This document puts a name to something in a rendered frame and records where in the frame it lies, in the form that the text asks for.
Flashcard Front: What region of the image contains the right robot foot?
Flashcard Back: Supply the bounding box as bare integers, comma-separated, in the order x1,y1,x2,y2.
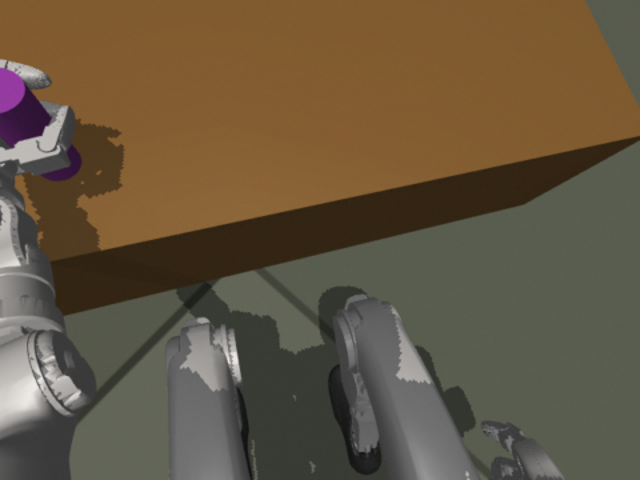
328,364,381,475

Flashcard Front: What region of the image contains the left robot foot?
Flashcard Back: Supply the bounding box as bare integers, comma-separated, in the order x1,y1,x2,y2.
237,387,253,480

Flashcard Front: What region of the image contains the can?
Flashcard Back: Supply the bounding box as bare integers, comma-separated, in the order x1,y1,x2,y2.
0,68,82,181

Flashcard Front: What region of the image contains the left robot hand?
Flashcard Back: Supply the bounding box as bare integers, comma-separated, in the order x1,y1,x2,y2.
0,59,75,188

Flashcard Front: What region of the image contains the right robot hand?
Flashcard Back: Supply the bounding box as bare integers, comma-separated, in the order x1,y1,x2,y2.
481,421,565,480

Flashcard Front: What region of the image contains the left robot arm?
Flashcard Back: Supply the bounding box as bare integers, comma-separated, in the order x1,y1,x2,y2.
0,179,97,480

